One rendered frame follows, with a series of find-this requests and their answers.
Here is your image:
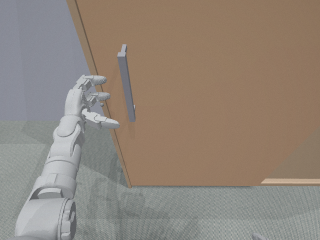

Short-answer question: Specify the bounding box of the wardrobe door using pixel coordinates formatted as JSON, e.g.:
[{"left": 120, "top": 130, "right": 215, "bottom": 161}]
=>
[
  {"left": 76, "top": 0, "right": 320, "bottom": 186},
  {"left": 266, "top": 126, "right": 320, "bottom": 179}
]

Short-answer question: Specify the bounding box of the handle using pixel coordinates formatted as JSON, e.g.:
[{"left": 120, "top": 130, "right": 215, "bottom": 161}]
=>
[{"left": 117, "top": 44, "right": 136, "bottom": 122}]

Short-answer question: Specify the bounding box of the left robot forearm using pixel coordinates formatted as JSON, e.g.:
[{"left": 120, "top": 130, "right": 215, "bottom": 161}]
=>
[{"left": 14, "top": 115, "right": 86, "bottom": 237}]

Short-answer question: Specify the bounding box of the left robot hand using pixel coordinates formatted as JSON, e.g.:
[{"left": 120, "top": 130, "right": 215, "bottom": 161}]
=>
[{"left": 64, "top": 75, "right": 120, "bottom": 130}]

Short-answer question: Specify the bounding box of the left robot upper arm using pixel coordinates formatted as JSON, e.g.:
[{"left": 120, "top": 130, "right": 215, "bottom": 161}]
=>
[{"left": 5, "top": 197, "right": 77, "bottom": 240}]

